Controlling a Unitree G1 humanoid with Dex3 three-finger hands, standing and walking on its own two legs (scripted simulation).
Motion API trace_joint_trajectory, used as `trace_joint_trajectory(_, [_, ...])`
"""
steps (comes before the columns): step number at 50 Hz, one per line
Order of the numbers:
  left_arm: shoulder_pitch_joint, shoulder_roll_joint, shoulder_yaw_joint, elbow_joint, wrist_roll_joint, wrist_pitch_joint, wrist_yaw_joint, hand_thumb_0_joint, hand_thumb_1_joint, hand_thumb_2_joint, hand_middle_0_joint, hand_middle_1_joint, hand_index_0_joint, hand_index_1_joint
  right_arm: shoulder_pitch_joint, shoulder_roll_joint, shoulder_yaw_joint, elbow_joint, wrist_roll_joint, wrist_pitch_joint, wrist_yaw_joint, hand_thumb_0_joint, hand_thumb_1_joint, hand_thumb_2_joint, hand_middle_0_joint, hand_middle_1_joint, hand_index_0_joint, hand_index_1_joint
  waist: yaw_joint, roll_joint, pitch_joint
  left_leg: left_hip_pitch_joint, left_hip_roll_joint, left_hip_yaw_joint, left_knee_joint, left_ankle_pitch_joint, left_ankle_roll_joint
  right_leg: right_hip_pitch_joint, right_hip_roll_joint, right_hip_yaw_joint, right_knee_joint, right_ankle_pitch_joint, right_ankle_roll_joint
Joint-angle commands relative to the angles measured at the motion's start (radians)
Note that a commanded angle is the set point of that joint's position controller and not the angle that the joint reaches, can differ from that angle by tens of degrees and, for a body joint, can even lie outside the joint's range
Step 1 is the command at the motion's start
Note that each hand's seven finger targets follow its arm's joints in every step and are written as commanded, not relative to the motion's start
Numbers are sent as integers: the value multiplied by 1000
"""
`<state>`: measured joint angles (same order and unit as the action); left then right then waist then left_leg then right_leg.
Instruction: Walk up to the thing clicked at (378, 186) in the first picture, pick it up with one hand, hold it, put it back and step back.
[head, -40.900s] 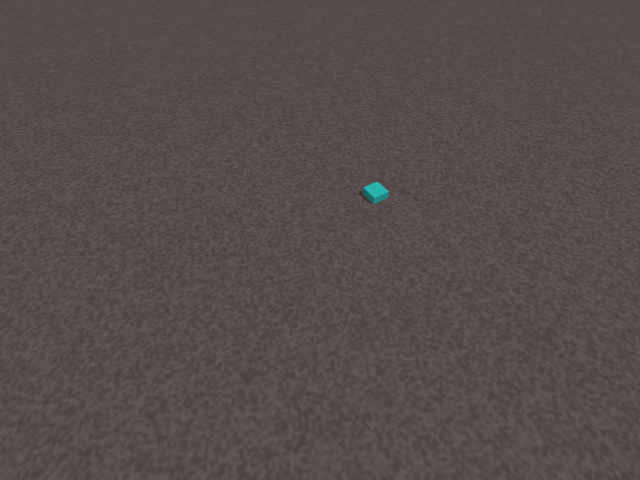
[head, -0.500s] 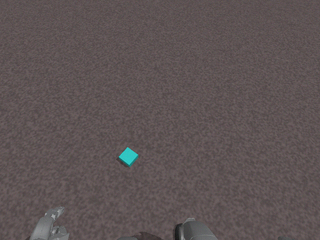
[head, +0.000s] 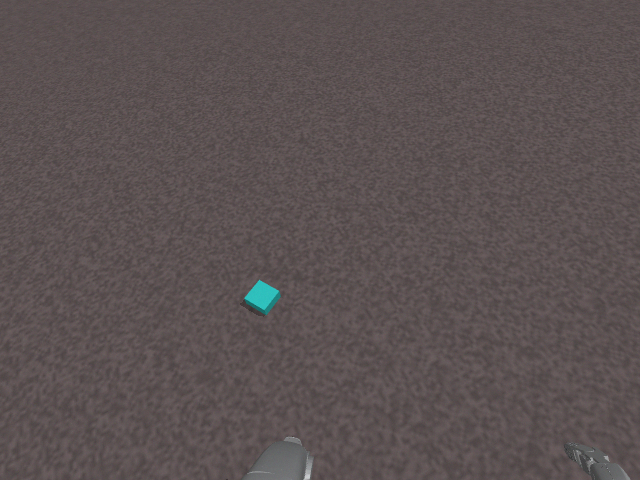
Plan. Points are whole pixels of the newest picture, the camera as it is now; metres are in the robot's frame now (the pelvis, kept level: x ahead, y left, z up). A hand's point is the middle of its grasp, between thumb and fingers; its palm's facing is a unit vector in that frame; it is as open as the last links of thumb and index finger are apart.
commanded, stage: step back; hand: left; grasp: from above
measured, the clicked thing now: (262, 297) +0.75 +0.31 -0.74
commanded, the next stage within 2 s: stand in 1.76 s
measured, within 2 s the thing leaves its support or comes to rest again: neither
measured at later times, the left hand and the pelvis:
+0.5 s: hand out of the picture -0.08 +0.24 -0.15, palm faces +0.09 -0.93 -0.34, open 7.4 cm; pelvis -0.17 -0.03 +0.00, yaw +5 degrees
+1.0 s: hand out of the picture -0.26 +0.24 -0.14, palm faces +0.12 -0.89 -0.44, open 7.4 cm; pelvis -0.29 -0.05 +0.00, yaw +6 degrees
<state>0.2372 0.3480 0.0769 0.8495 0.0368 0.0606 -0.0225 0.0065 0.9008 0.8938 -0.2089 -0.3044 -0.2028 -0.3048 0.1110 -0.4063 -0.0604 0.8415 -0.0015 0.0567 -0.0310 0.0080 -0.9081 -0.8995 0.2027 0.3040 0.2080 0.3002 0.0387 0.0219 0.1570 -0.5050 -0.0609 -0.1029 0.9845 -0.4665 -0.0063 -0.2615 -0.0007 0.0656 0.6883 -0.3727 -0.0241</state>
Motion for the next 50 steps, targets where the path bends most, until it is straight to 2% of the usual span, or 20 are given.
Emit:
trace_joint_trajectory(1, [-187, 261, 83, -146, 7, -37, 40, 0, 900, 900, -200, -300, -200, -300, 84, -164, -40, -45, 3, -32, -11, 0, -900, -900, 200, 300, 200, 300, -74, -187, -93, 15, -79, -55, 237, 24, 3, -80, -161, 98, -269, 372, -124])
trace_joint_trajectory(7, [-26, 241, 77, -153, 9, -33, 62, 0, 900, 900, -200, -300, -200, -300, 48, -137, -26, -75, -15, -55, -16, 0, -900, -900, 200, 300, 200, 300, 26, -211, -195, -28, 0, 20, -90, -92, -21, 280, -253, 162, -167, 635, -200])
trace_joint_trajectory(12, [-110, 259, 59, -186, -14, -6, 50, 0, 900, 900, -200, -300, -200, -300, 196, -146, -45, -13, -22, -54, -5, 0, -900, -900, 200, 300, 200, 300, -44, -156, -251, 275, 26, 110, -574, 257, 26, 132, -214, 108, -55, 494, -120])
trace_joint_trajectory(14, [-110, 195, 41, -203, -23, -3, 41, 0, 900, 900, -200, -300, -200, -300, 174, -267, -73, -25, -42, -54, -5, 0, -900, -900, 200, 300, 200, 300, -33, 127, -246, 379, 307, -282, -606, 483, 147, -158, -33, 5, 158, 86, -18])
trace_joint_trajectory(15, [-158, 223, 56, -207, -26, -3, 53, 0, 900, 900, -200, -300, -200, -300, 107, -346, -79, -51, -39, -51, 3, 0, -900, -900, 200, 300, 200, 300, -62, 200, -206, 240, 443, -392, -633, 551, 283, -179, 69, 7, 350, -257, 7])
trace_joint_trajectory(16, [-166, 247, 65, -191, -15, -1, 59, 0, 900, 900, -200, -300, -200, -300, 48, -364, -87, -68, -42, -58, -4, 0, -900, -900, 200, 300, 200, 300, -66, 225, -159, 88, 511, -472, -670, 513, 346, -129, 51, 103, 528, -287, 11])
trace_joint_trajectory(20, [-70, 234, 66, -122, -30, 0, 44, 0, 900, 900, -200, -300, -200, -300, -36, -207, -42, -90, -45, -59, -11, 0, -900, -900, 200, 300, 200, 300, 6, 80, -135, 182, 296, -112, -563, 624, 228, -189, 103, 112, 644, -134, 10])
trace_joint_trajectory(27, [-36, 202, 37, -80, -25, -52, 45, 0, 900, 900, -200, -300, -200, -300, 44, -221, -55, -67, -39, -28, 8, 0, -900, -900, 200, 300, 200, 300, -68, 214, -253, 474, 279, -81, -474, 498, 229, -116, 11, -36, -17, -138, 46])
trace_joint_trajectory(30, [84, 210, 44, 17, -10, -77, 50, 0, 900, 900, -200, -300, -200, -300, 4, -226, -49, -63, -21, -3, 19, 0, -900, -900, 200, 300, 200, 300, -17, 150, -313, 343, 216, -8, -318, 411, 160, 122, 18, -68, -381, 126, 19])
trace_joint_trajectory(32, [36, 375, 88, -1, 13, -79, 50, 0, 900, 900, -200, -300, -200, -300, 5, -121, -19, -103, -23, -8, 18, 0, -900, -900, 200, 300, 200, 300, -19, -229, -193, -146, 4, 42, -113, -84, 33, 165, -267, 414, -366, -44, -92])
trace_joint_trajectory(33, [-39, 454, 98, -41, 20, -75, 56, 0, 900, 900, -200, -300, -200, -300, -67, -173, -43, -109, -26, -3, 3, 0, -900, -900, 200, 300, 200, 300, 43, -252, -130, -15, 33, -101, 30, -132, -3, -133, -451, 568, -426, -92, -262])
trace_joint_trajectory(34, [-118, 421, 93, -54, 9, -77, 59, 0, 900, 900, -200, -300, -200, -300, -55, -221, -63, -85, -20, -4, 7, 0, -900, -900, 200, 300, 200, 300, 0, -217, -58, 65, 75, -132, 112, -81, -1, -275, -450, 530, -447, -165, -261])
trace_joint_trajectory(37, [-152, 284, 58, -37, 4, -91, 59, 0, 900, 900, -200, -300, -200, -300, 19, -165, -41, -20, -10, -15, 20, 0, -900, -900, 200, 300, 200, 300, -62, -128, -52, 29, -22, -63, 126, 72, -2, -105, -200, 128, -298, 194, -138])
trace_joint_trajectory(41, [-39, 311, 71, -14, 18, -101, 47, 0, 900, 900, -200, -300, -200, -300, -2, -169, -38, -18, -25, -38, 35, 0, -900, -900, 200, 300, 200, 300, 16, -194, -79, 5, 35, 8, -131, 19, -23, 51, -189, 184, -326, -207, -133])
trace_joint_trajectory(44, [-45, 328, 76, -11, 13, -93, 37, 0, 900, 900, -200, -300, -200, -300, 20, -161, -42, 4, -34, -62, 49, 0, -900, -900, 200, 300, 200, 300, 12, -244, -93, 114, 70, 63, -396, -79, -12, 57, -252, 218, -330, -259, -165])
trace_joint_trajectory(46, [-44, 289, 51, -9, 5, -77, 31, 0, 900, 900, -200, -300, -200, -300, 108, -160, -55, 54, -40, -79, 43, 0, -900, -900, 200, 300, 200, 300, -38, -156, -147, 364, 26, 84, -655, 80, 17, -19, -191, 115, -162, -66, -107])
trace_joint_trajectory(47, [-13, 235, 34, -5, 0, -74, 32, 0, 900, 900, -200, -300, -200, -300, 142, -183, -71, 71, -46, -87, 38, 0, -900, -900, 200, 300, 200, 300, -41, -47, -175, 496, 80, -47, -662, 78, 38, -132, -141, 56, -22, -22, -67])
trace_joint_trajectory(48, [3, 168, 17, -17, -14, -76, 28, 0, 900, 900, -200, -300, -200, -300, 154, -246, -86, 66, -55, -93, 34, 0, -900, -900, 200, 300, 200, 300, -41, 163, -181, 564, 277, -373, -746, -74, 111, -319, -20, -56, 179, -120, -10])
trace_joint_trajectory(49, [-101, 257, 42, -17, -11, -81, 35, 0, 900, 900, -200, -300, -200, -300, 156, -354, -99, 58, -47, -90, 38, 0, -900, -900, 200, 300, 200, 300, -88, 156, -103, 376, 390, -554, -781, -319, 239, -351, -23, -43, 242, -213, -2])
trace_joint_trajectory(50, [-135, 303, 54, -12, -6, -87, 33, 0, 900, 900, -200, -300, -200, -300, 124, -340, -99, 57, -39, -91, 41, 0, -900, -900, 200, 300, 200, 300, -81, 119, -16, 240, 414, -547, -813, -378, 275, -295, -53, 0, 290, -196, -8])
